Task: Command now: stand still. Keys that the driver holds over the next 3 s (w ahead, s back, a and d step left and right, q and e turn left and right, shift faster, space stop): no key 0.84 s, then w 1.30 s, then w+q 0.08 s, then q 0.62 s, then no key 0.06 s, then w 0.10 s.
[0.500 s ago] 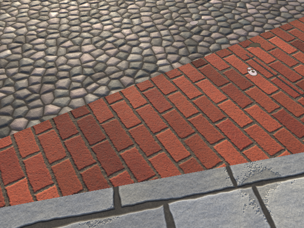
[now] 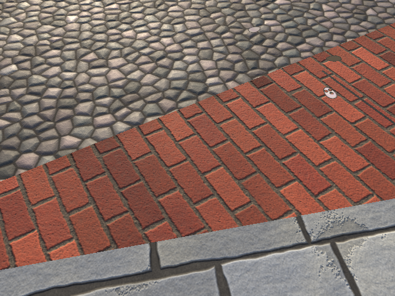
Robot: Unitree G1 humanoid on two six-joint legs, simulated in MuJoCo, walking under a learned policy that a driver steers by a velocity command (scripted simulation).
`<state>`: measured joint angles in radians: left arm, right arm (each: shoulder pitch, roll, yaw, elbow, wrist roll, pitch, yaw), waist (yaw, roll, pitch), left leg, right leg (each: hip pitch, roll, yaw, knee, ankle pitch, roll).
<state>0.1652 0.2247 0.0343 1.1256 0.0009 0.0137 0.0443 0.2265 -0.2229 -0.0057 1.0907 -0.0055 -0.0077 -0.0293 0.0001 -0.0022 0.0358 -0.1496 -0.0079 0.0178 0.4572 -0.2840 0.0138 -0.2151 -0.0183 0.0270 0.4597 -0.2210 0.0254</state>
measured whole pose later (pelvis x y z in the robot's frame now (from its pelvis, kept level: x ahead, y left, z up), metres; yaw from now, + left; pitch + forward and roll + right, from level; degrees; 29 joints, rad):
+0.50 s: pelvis +0.00 +0.00 +0.00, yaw +0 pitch -1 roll +0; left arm 0.21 0.20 0.02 1.15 0.00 0.01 0.05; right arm 0.29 -0.20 0.00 1.09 0.00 -0.01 -0.03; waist 0.00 0.00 0.03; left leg -0.16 -0.01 0.02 0.46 -0.29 0.02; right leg -0.22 -0.02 0.03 0.46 -0.22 0.03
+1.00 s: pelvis +0.02 +0.00 +0.00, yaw +0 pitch +0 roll +0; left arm 0.29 0.20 0.03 1.14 -0.02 -0.02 0.04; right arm 0.38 -0.20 -0.03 1.07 0.02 -0.03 -0.04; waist -0.02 0.01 -0.01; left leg -0.15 -0.01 0.02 0.49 -0.35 0.04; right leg -0.33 -0.02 -0.02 0.77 -0.44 -0.03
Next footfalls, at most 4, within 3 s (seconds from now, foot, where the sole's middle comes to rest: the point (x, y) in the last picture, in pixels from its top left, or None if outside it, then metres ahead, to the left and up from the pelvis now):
1.14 right None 0.11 -0.14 -0.78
1.62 left None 0.49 0.08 -0.78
2.16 right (248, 221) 0.80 -0.16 -0.78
2.72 left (176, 193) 0.93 0.12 -0.78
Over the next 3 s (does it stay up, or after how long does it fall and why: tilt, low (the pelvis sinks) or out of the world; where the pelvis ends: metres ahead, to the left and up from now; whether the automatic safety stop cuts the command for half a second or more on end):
stays up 0.88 0.01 0.01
